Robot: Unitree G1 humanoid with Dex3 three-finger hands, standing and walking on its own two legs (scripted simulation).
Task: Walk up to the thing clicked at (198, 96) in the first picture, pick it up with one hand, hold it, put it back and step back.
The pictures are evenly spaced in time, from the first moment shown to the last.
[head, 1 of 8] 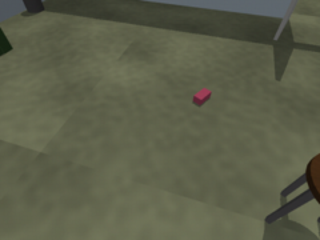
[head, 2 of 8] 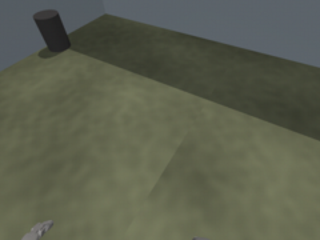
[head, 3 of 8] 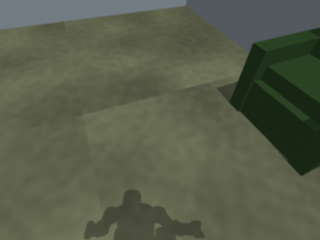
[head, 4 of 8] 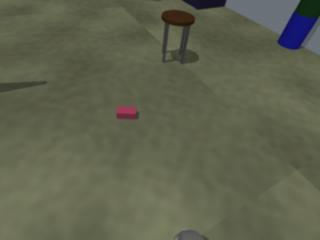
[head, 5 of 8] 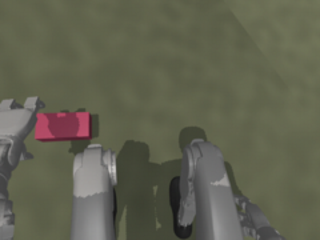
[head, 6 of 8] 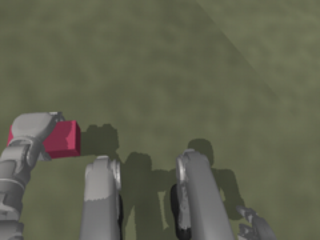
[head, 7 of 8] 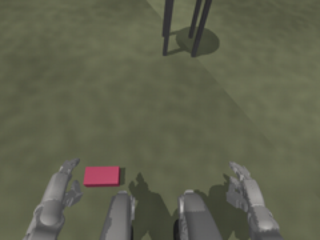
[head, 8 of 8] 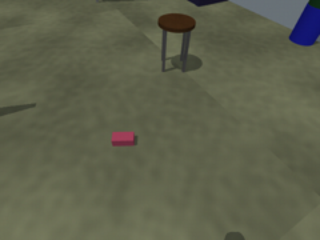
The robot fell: no
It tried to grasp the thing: yes
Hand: left
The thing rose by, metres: 0.66
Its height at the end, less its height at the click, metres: +0.00
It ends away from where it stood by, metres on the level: 0.01
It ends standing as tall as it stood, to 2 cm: yes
